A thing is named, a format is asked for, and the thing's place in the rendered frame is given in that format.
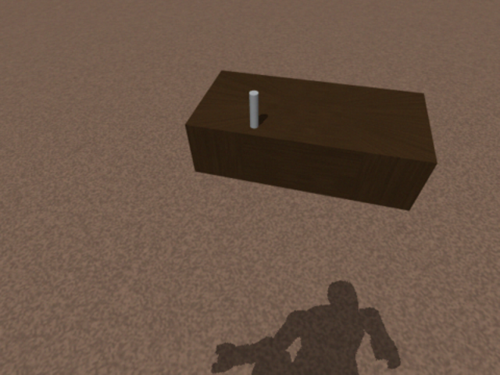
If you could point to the can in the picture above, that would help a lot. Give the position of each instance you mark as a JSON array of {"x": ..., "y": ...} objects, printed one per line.
[{"x": 254, "y": 109}]

